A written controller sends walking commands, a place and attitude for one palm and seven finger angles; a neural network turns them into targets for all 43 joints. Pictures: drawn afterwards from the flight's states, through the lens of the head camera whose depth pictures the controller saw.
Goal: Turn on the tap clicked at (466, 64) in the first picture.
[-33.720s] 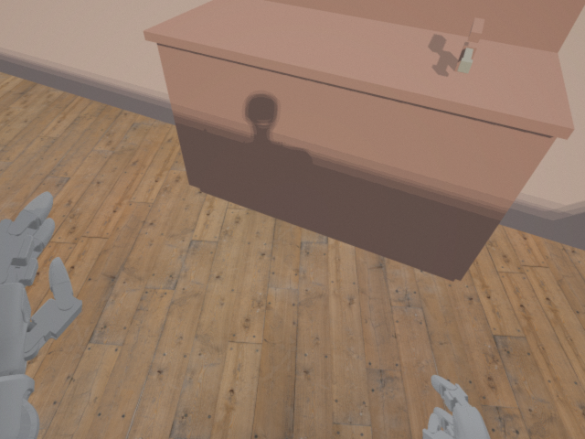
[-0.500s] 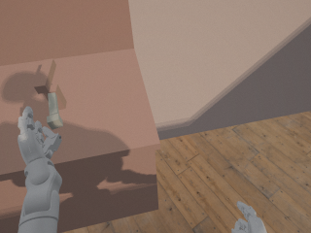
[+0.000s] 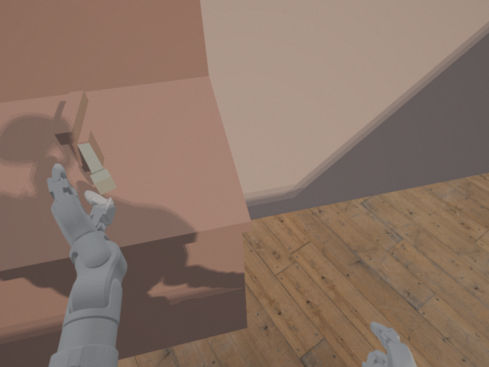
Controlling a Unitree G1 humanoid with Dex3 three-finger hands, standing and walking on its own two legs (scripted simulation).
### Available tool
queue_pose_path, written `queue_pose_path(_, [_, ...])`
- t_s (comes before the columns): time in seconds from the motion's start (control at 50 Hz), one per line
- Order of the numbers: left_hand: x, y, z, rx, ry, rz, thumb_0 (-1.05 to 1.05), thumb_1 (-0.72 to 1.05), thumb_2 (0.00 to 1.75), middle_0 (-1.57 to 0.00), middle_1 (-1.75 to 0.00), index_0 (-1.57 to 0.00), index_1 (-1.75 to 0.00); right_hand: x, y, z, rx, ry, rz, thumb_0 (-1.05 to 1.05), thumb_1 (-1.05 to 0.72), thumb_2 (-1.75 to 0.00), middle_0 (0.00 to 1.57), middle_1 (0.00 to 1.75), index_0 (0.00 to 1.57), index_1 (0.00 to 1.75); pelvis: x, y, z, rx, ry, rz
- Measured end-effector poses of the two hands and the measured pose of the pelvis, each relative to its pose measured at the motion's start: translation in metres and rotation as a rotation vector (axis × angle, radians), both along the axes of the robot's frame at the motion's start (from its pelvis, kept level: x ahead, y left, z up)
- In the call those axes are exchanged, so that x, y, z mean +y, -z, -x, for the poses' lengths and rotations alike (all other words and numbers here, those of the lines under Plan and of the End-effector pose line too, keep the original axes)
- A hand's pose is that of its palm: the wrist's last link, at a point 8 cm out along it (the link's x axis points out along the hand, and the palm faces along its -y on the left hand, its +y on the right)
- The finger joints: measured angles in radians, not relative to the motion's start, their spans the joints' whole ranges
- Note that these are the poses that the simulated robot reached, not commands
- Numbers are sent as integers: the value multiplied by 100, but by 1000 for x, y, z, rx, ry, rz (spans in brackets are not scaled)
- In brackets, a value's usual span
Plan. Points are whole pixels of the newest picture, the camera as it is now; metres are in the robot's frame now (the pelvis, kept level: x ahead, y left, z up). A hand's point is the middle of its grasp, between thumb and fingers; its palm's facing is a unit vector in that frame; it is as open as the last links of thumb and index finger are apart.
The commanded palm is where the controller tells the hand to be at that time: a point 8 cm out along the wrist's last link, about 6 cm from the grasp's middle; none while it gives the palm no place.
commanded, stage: push the lever round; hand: left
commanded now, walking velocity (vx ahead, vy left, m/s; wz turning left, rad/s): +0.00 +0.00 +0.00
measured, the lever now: (103, 181) +0.37 +0.27 +0.12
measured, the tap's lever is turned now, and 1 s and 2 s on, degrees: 23 48 68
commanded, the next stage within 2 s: lift the hand up off the lever in 1.66 s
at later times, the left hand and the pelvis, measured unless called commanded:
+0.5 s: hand (132, 192) +0.37 +0.23 +0.10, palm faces +0.76 -0.65 -0.06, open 7.7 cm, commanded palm +0.32 +0.25 +0.11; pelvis +0.00 +0.00 +0.00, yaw +0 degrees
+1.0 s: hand (146, 181) +0.39 +0.21 +0.10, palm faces +0.81 -0.58 -0.09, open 7.7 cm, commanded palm +0.35 +0.23 +0.11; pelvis +0.00 +0.00 +0.00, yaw +1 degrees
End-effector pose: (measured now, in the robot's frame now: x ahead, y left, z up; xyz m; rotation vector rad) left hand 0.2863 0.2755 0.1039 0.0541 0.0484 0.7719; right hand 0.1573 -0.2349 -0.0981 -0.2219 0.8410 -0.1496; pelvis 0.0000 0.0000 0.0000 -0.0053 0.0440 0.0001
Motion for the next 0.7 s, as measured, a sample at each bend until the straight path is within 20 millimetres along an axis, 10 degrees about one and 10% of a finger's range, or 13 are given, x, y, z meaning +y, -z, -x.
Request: queue_pose_path(0.7, [-39,-1,-31,26,-127,33,4,95,93,-16,-15,-15,-15,11,8,-1,69,-23,-31,1,-91,-90,20,30,20,30,4,1,-5,14,-6,3])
